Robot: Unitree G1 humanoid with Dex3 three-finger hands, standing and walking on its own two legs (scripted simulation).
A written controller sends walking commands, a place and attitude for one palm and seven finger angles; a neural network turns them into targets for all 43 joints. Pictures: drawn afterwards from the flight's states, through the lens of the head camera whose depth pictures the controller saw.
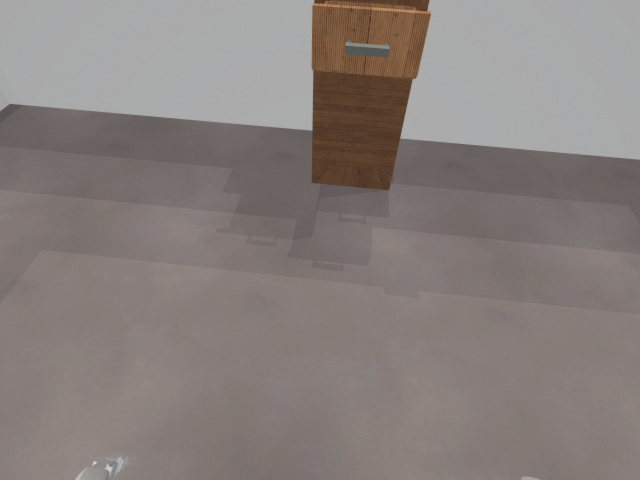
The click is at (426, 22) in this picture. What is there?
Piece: drawer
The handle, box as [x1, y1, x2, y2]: [344, 40, 389, 57]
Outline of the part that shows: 345,43 344,53 386,57 388,55 389,46 387,45 387,43 383,45 350,43 350,40 347,40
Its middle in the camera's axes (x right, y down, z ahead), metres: +0.13 -0.56 +1.13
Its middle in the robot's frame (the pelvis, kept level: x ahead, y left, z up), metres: +1.23 -0.07 +0.01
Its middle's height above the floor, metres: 0.78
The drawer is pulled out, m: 0.26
